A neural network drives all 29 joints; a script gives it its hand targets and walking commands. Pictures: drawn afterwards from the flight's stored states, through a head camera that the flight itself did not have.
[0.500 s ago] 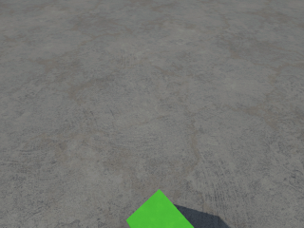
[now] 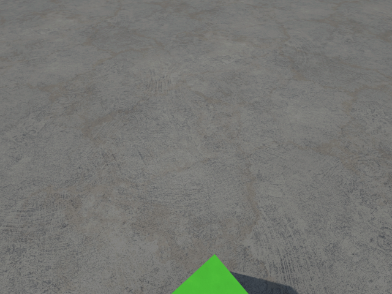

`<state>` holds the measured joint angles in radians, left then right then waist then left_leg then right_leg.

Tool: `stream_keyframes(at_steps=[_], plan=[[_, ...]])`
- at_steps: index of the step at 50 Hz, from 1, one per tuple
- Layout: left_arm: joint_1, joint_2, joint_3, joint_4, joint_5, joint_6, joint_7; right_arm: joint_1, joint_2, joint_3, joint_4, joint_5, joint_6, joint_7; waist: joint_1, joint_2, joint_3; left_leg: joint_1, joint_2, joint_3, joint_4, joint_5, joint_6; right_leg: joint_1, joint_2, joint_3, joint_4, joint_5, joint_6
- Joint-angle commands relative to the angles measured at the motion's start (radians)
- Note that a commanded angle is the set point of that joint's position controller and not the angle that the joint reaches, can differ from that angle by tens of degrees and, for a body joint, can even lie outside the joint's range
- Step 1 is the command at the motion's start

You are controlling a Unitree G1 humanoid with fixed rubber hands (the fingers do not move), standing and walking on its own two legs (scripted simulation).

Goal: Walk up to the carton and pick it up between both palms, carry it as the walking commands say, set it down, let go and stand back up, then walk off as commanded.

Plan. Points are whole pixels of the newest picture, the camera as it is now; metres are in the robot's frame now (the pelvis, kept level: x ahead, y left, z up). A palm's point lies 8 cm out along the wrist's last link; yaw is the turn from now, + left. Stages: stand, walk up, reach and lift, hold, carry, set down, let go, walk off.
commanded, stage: stand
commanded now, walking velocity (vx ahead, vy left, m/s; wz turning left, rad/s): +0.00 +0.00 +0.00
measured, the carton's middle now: out of the picture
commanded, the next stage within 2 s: walk off in 1.88 s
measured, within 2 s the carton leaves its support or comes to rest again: neither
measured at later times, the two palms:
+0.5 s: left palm out of the picture -0.07 +0.18 -0.15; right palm out of the picture -0.03 -0.22 -0.15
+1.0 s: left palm out of the picture -0.07 +0.17 -0.15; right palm out of the picture -0.04 -0.22 -0.15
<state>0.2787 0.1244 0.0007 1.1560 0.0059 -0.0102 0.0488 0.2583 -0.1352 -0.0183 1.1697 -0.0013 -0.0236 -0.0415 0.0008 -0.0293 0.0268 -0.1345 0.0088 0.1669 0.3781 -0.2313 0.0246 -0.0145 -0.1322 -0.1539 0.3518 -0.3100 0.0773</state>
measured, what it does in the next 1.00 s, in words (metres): stands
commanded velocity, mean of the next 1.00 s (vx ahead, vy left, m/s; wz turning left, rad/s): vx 0.00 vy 0.00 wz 0.00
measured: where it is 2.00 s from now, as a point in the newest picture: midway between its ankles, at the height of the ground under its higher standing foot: outside the picture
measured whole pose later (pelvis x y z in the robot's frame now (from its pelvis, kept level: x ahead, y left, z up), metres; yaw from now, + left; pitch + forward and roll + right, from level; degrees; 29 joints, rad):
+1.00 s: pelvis -0.01 -0.02 +0.00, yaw +0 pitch +0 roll +0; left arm 0.37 0.08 -0.02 1.18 0.01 -0.02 0.05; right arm 0.31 -0.10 0.00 1.18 0.00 -0.02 -0.04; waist 0.00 -0.01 0.02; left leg -0.18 0.05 0.14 0.39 -0.22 -0.01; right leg -0.04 -0.09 -0.17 0.35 -0.30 0.04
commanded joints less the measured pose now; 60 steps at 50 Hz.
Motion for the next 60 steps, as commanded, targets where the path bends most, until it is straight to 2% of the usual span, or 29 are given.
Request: stream_keyframes(at_steps=[1, 3, 4, 5, 9, 11, 14, 15, 16, 18, 20, 21, 26, 29, 32, 39, 40, 42, 43, 44, 45, 46, 47, 48, 50, 51, 53, 59, 60], plan=[[0.141, 0.064, 0.004, 0.013, 0.006, 0.004, 0.0, 0.067, -0.121, -0.02, -0.019, -0.004, -0.011, -0.002, 0.02, 0.031, 0.009, 0.024, 0.13, -0.1, -0.045, 0.496, 0.021, -0.024, -0.047, 0.028, -0.035, 0.257, -0.028], [0.103, 0.073, 0.003, 0.012, 0.002, 0.005, 0.001, 0.063, -0.071, -0.008, -0.019, 0.004, -0.009, -0.001, 0.006, 0.048, 0.058, -0.009, 0.124, -0.099, -0.051, 0.446, 0.012, -0.057, -0.057, 0.033, -0.055, 0.272, -0.032], [0.13, 0.085, 0.008, 0.012, 0.005, 0.001, 0.0, 0.081, -0.077, -0.01, -0.012, -0.004, -0.006, -0.005, 0.029, 0.016, 0.058, -0.004, 0.119, -0.108, -0.064, 0.395, 0.01, -0.045, -0.037, 0.019, -0.049, 0.233, -0.032], [0.132, 0.093, 0.007, 0.031, 0.0, 0.004, 0.005, 0.093, -0.067, -0.009, -0.012, -0.003, -0.007, -0.004, 0.013, -0.004, 0.056, -0.006, 0.133, -0.11, -0.067, 0.396, 0.01, -0.066, -0.043, 0.014, -0.042, 0.211, -0.04], [0.131, 0.053, -0.007, 0.021, 0.002, -0.004, 0.001, 0.13, -0.043, -0.003, 0.019, 0.001, -0.001, -0.011, 0.012, 0.024, 0.028, 0.028, 0.121, -0.103, -0.05, 0.385, 0.005, -0.06, -0.046, 0.018, -0.064, 0.243, -0.038], [0.134, 0.065, -0.008, 0.028, -0.002, -0.006, 0.009, 0.108, -0.077, -0.011, -0.003, 0.002, -0.003, 0.001, 0.01, -0.037, 0.065, 0.017, 0.133, -0.112, -0.045, 0.402, 0.015, -0.091, -0.046, 0.017, -0.056, 0.281, -0.038], [0.158, 0.087, -0.001, 0.027, -0.003, -0.002, 0.001, 0.113, -0.042, -0.002, 0.004, -0.001, -0.004, 0.002, 0.015, 0.023, 0.029, 0.039, 0.122, -0.085, -0.03, 0.395, 0.005, -0.086, -0.048, 0.026, -0.054, 0.292, -0.037], [0.152, 0.089, -0.003, 0.028, 0.006, -0.002, 0.005, 0.138, -0.03, -0.002, 0.017, -0.004, -0.003, -0.001, -0.003, 0.018, 0.026, 0.029, 0.126, -0.097, -0.042, 0.373, 0.005, -0.074, -0.046, 0.011, -0.057, 0.271, -0.044], [0.162, 0.079, -0.003, 0.032, 0.006, -0.002, 0.003, 0.119, -0.062, -0.007, 0.008, 0.0, 0.0, -0.003, 0.018, -0.025, 0.07, 0.023, 0.131, -0.094, -0.047, 0.383, 0.004, -0.106, -0.039, 0.017, -0.057, 0.268, -0.043], [0.136, 0.065, -0.009, 0.015, 0.008, -0.009, -0.001, 0.128, -0.061, -0.012, 0.009, 0.003, -0.001, 0.001, -0.003, 0.013, 0.045, 0.018, 0.121, -0.077, -0.034, 0.297, -0.006, -0.079, -0.052, 0.036, -0.089, 0.233, -0.044], [0.158, 0.089, -0.001, 0.032, 0.006, -0.007, 0.002, 0.144, -0.037, -0.005, 0.013, 0.001, -0.001, 0.0, -0.008, -0.001, 0.08, 0.009, 0.124, -0.094, -0.054, 0.278, 0.001, -0.117, -0.035, 0.035, -0.081, 0.206, -0.05], [0.153, 0.077, 0.0, 0.028, 0.004, -0.008, 0.001, 0.129, -0.051, -0.002, 0.01, -0.002, 0.0, 0.002, -0.003, 0.029, 0.079, 0.005, 0.133, -0.104, -0.05, 0.279, 0.001, -0.112, -0.038, 0.033, -0.088, 0.202, -0.056], [0.191, 0.035, -0.02, 0.046, 0.004, -0.013, 0.006, 0.148, -0.033, -0.001, 0.018, 0.004, -0.001, -0.002, -0.013, 0.009, 0.083, -0.002, 0.124, -0.084, -0.05, 0.282, -0.008, -0.122, -0.04, 0.026, -0.076, 0.216, -0.049], [0.209, 0.072, -0.008, 0.039, 0.007, -0.008, 0.005, 0.135, -0.032, 0.005, 0.007, 0.002, 0.0, -0.004, 0.002, 0.026, 0.068, 0.005, 0.136, -0.09, -0.042, 0.296, -0.006, -0.111, -0.04, 0.03, -0.076, 0.238, -0.057], [0.196, 0.037, -0.015, 0.046, 0.016, -0.01, 0.005, 0.138, -0.038, 0.002, 0.015, 0.01, 0.001, 0.002, -0.017, 0.023, 0.094, -0.017, 0.123, -0.078, -0.04, 0.273, -0.008, -0.109, -0.041, 0.034, -0.086, 0.242, -0.052], [0.226, 0.043, -0.018, 0.044, -0.005, -0.007, 0.008, 0.123, -0.009, 0.024, 0.0, 0.004, -0.002, -0.003, 0.009, -0.015, 0.104, -0.032, 0.138, -0.103, -0.043, 0.259, -0.003, -0.136, -0.031, 0.027, -0.072, 0.197, -0.057], [0.225, 0.05, -0.013, 0.054, 0.012, -0.008, 0.004, 0.141, -0.056, 0.009, 0.003, 0.011, -0.001, -0.001, -0.009, 0.013, 0.072, -0.008, 0.13, -0.092, -0.045, 0.235, -0.005, -0.113, -0.033, 0.029, -0.084, 0.169, -0.056], [0.239, 0.036, -0.016, 0.04, 0.012, -0.007, 0.004, 0.109, -0.051, 0.008, -0.003, -0.003, 0.004, -0.003, 0.013, 0.032, 0.072, -0.021, 0.127, -0.088, -0.046, 0.208, -0.009, -0.124, -0.029, 0.038, -0.092, 0.151, -0.057], [0.222, 0.021, -0.023, 0.05, 0.006, -0.007, 0.001, 0.139, -0.03, 0.012, 0.006, 0.004, 0.004, -0.002, -0.006, 0.021, 0.105, -0.026, 0.12, -0.099, -0.048, 0.225, -0.007, -0.144, -0.037, 0.043, -0.077, 0.174, -0.063], [0.21, 0.033, -0.018, 0.034, 0.005, -0.005, 0.0, 0.141, -0.031, 0.011, 0.009, 0.005, 0.003, 0.003, 0.005, -0.001, 0.093, -0.036, 0.118, -0.086, -0.047, 0.229, -0.011, -0.129, -0.032, 0.031, -0.082, 0.177, -0.055], [0.211, 0.041, -0.012, 0.027, 0.007, -0.01, 0.001, 0.129, -0.027, 0.01, 0.007, 0.005, 0.007, -0.004, 0.011, 0.034, 0.082, -0.036, 0.114, -0.087, -0.034, 0.193, -0.012, -0.126, -0.031, 0.045, -0.088, 0.188, -0.058], [0.227, 0.045, -0.013, 0.031, 0.011, -0.008, 0.004, 0.148, -0.048, 0.006, 0.009, 0.001, 0.002, -0.004, 0.004, 0.004, 0.108, -0.039, 0.124, -0.097, -0.041, 0.225, -0.012, -0.14, -0.029, 0.032, -0.081, 0.203, -0.058], [0.21, 0.053, -0.011, 0.023, 0.012, -0.012, 0.002, 0.155, -0.051, 0.005, 0.004, 0.005, 0.003, -0.002, -0.008, 0.042, 0.057, -0.02, 0.124, -0.079, -0.045, 0.252, -0.022, -0.122, -0.034, 0.032, -0.079, 0.196, -0.061], [0.222, 0.049, -0.01, 0.028, 0.01, -0.019, -0.001, 0.143, -0.053, -0.001, 0.005, 0.006, -0.002, -0.002, 0.005, 0.006, 0.042, -0.005, 0.132, -0.092, -0.03, 0.256, -0.013, -0.104, -0.03, 0.04, -0.074, 0.221, -0.062], [0.219, 0.041, -0.012, 0.027, 0.007, -0.015, 0.002, 0.158, -0.049, 0.007, 0.014, 0.007, -0.001, 0.004, -0.011, 0.034, 0.078, -0.027, 0.122, -0.084, -0.027, 0.282, -0.009, -0.112, -0.036, 0.042, -0.086, 0.279, -0.058], [0.212, 0.066, 0.001, 0.019, 0.001, -0.011, 0.004, 0.167, -0.009, 0.012, 0.012, 0.008, -0.005, 0.004, -0.012, -0.007, 0.061, -0.012, 0.122, -0.088, -0.018, 0.287, -0.01, -0.105, -0.029, 0.041, -0.077, 0.275, -0.06], [0.226, 0.002, -0.021, 0.024, 0.006, -0.012, 0.004, 0.159, -0.018, 0.014, 0.007, 0.009, -0.003, -0.001, -0.014, 0.011, 0.065, -0.016, 0.123, -0.09, -0.026, 0.31, -0.015, -0.101, -0.022, 0.032, -0.077, 0.281, -0.058], [0.216, 0.081, 0.003, -0.011, 0.002, -0.021, 0.003, 0.12, -0.088, -0.008, -0.021, 0.001, -0.013, 0.004, 0.02, -0.015, 0.054, -0.024, 0.133, -0.096, -0.008, 0.345, -0.003, -0.075, -0.032, 0.03, -0.051, 0.334, -0.068], [0.194, 0.098, 0.01, -0.014, 0.007, -0.02, 0.004, 0.117, -0.099, -0.012, -0.032, -0.004, -0.011, -0.001, -0.005, 0.018, 0.075, -0.03, 0.137, -0.08, -0.01, 0.336, 0.002, -0.082, -0.045, 0.039, -0.065, 0.351, -0.067]])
